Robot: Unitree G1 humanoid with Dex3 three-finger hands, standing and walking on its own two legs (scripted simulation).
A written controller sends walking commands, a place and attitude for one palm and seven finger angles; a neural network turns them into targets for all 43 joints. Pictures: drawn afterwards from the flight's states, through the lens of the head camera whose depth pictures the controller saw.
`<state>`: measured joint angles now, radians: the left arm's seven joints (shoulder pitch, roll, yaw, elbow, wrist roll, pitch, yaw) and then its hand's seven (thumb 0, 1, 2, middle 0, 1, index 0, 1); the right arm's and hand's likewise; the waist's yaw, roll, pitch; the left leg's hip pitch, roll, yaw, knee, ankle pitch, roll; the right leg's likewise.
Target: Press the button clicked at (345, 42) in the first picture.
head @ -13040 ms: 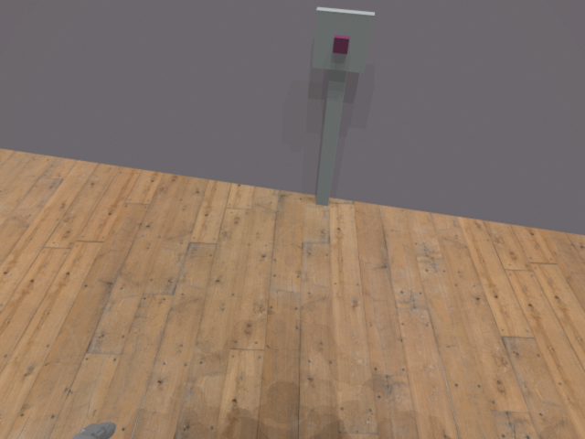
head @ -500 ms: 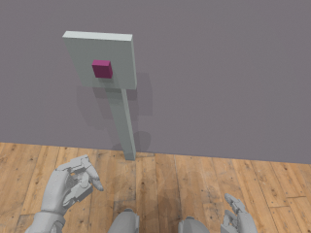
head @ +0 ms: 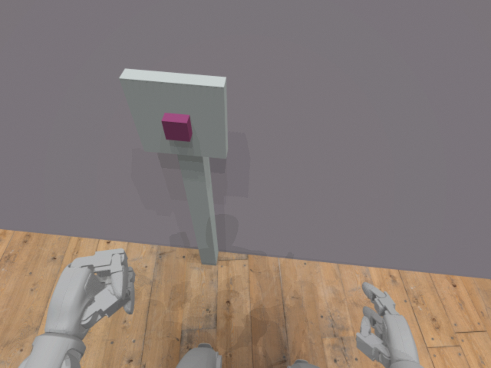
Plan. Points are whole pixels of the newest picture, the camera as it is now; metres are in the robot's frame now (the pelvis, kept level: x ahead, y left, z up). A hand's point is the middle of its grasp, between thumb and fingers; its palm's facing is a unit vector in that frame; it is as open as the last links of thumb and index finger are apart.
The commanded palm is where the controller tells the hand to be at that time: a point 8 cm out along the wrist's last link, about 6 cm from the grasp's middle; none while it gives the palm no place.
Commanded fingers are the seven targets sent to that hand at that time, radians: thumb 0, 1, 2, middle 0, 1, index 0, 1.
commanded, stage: raise the hand and make a fist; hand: left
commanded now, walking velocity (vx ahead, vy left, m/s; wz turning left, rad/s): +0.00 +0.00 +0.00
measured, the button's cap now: (178, 126) +0.52 +0.17 +0.08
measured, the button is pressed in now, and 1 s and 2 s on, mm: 0 0 0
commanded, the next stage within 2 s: aim a knuckle at the button in 0.70 s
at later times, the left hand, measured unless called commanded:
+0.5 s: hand (119, 272) +0.24 +0.19 +0.07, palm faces -0.04 -1.00 -0.05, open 3.1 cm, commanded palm +0.21 +0.25 +0.08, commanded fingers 0.00 0.90 0.90 -1.30 -1.50 -1.30 -1.50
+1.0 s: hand (133, 264) +0.25 +0.18 +0.07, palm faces -0.04 -1.00 -0.05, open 3.1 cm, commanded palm +0.24 +0.24 +0.07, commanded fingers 0.00 0.90 0.90 -1.30 -1.50 -1.30 -1.50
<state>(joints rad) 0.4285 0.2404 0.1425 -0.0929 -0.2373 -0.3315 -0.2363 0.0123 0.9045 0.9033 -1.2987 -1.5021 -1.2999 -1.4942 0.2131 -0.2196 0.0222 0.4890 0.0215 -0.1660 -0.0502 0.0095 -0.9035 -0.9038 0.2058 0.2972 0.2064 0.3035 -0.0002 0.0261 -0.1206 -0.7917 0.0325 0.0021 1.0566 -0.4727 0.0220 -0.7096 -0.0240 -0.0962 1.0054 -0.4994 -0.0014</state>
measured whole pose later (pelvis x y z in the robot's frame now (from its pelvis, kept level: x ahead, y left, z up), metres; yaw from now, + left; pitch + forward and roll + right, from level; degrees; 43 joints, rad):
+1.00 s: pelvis +0.00 -0.01 +0.01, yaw +0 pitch +11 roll -2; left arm 0.22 0.26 0.20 0.10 -0.29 -0.32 -0.32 0.01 0.90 0.90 -1.30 -1.50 -1.30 -1.50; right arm 0.24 -0.25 0.04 0.55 0.03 -0.19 -0.06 0.01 -0.90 -0.90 0.21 0.30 0.21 0.30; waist 0.00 0.04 -0.10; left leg -0.74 0.04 0.00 1.00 -0.44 0.00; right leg -0.67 -0.02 -0.10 0.96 -0.48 -0.02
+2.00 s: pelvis -0.01 -0.01 +0.00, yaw -2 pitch +16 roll -1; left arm -0.47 0.28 0.25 0.76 -0.16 -0.40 -0.19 0.01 0.90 0.90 -1.30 -1.50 -1.30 -1.50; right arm 0.29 -0.25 0.02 0.63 0.01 -0.04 -0.02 0.01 -0.90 -0.90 0.21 0.30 0.21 0.30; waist -0.08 0.02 -0.12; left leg -0.88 0.05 0.04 1.05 -0.45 0.01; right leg -0.83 -0.01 -0.06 1.03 -0.48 -0.01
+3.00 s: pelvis -0.01 -0.01 -0.01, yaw -2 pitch +17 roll -1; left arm -0.56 0.29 0.25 0.87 -0.14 -0.45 -0.17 0.01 0.90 0.90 -1.30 -1.50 -1.30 -1.50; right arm 0.28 -0.25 0.01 0.64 0.01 0.01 -0.02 0.00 -0.91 -0.90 0.21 0.30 0.21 0.30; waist -0.09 0.02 -0.12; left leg -0.91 0.05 0.03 1.06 -0.45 0.01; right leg -0.86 -0.01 -0.06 1.04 -0.48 -0.02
